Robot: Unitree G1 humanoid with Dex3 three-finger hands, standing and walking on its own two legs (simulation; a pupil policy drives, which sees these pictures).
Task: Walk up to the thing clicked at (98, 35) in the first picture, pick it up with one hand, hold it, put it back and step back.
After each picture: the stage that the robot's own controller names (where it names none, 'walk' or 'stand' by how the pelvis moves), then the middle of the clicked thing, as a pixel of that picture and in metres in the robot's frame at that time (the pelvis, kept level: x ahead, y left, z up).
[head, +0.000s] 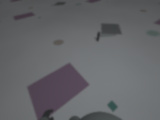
stand; (98, 36) +1.96 -0.12 -0.66
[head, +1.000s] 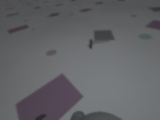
walk; (90, 44) +1.82 +0.18 -0.64
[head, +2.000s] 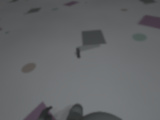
walk; (78, 53) +1.24 +0.34 -0.65
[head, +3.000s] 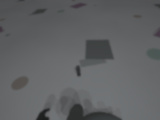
walk; (78, 71) +0.80 +0.27 -0.65
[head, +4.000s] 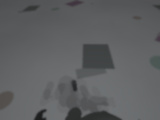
walk; (74, 86) +0.50 +0.23 -0.63
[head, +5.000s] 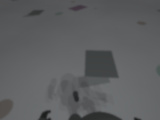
stand; (76, 96) +0.39 +0.19 -0.65
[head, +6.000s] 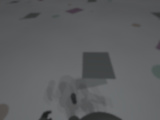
stand; (73, 99) +0.38 +0.21 -0.65
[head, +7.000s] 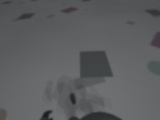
stand; (73, 99) +0.37 +0.22 -0.66
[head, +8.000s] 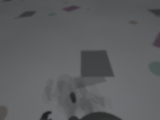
stand; (73, 98) +0.38 +0.22 -0.66
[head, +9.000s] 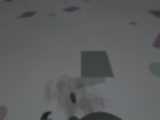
stand; (73, 98) +0.38 +0.21 -0.66
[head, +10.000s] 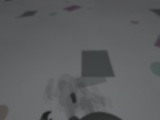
go down; (73, 98) +0.37 +0.21 -0.66
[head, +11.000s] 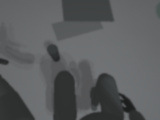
go down; (54, 54) +0.45 +0.27 -0.25
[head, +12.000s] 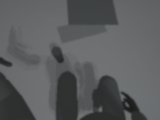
close in; (58, 56) +0.45 +0.27 -0.26
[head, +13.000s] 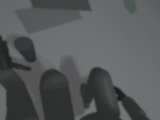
close in; (28, 52) +0.41 +0.32 -0.16
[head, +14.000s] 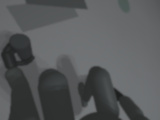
lift; (24, 52) +0.41 +0.32 -0.16
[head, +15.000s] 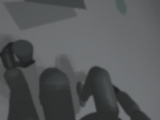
lift; (25, 55) +0.38 +0.31 -0.16
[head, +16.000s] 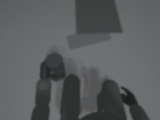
lift; (58, 69) +0.32 +0.23 +0.00
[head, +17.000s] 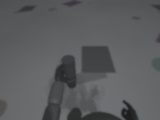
hold; (70, 73) +0.32 +0.15 +0.07
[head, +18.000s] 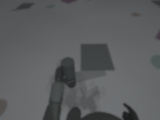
hold; (69, 74) +0.32 +0.16 +0.04
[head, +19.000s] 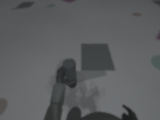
crouch; (71, 75) +0.32 +0.15 +0.04
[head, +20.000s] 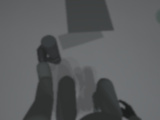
crouch; (53, 52) +0.44 +0.24 -0.04
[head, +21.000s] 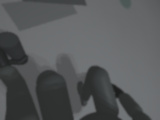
lower; (16, 52) +0.41 +0.34 -0.16
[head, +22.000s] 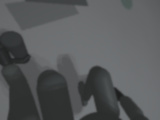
lower; (19, 51) +0.41 +0.34 -0.15
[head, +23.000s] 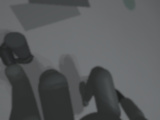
lower; (22, 51) +0.40 +0.33 -0.15
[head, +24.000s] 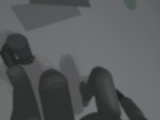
lower; (23, 52) +0.40 +0.33 -0.15
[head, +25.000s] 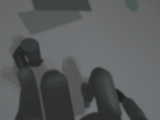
loosen; (34, 55) +0.40 +0.30 -0.13
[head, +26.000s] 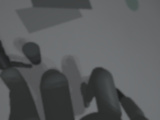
withdraw; (34, 56) +0.40 +0.29 -0.16
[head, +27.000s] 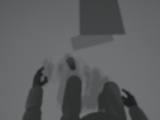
walk; (71, 64) +0.44 +0.22 -0.34
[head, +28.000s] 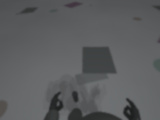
stand; (75, 97) +0.37 +0.18 -0.59
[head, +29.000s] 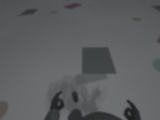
stand; (75, 97) +0.37 +0.19 -0.60
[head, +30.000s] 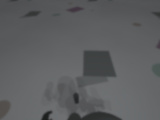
stand; (76, 98) +0.38 +0.17 -0.64
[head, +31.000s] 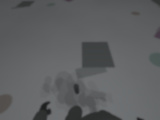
walk; (76, 89) +0.43 +0.16 -0.63
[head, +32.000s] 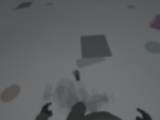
walk; (77, 76) +0.62 +0.23 -0.63
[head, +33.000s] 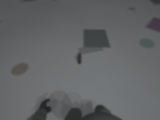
stand; (79, 58) +0.97 +0.20 -0.63
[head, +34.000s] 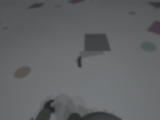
stand; (79, 62) +0.97 +0.21 -0.64
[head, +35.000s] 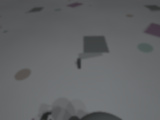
stand; (79, 63) +0.99 +0.23 -0.66
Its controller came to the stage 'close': yes
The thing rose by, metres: 0.69
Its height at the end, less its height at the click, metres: +0.00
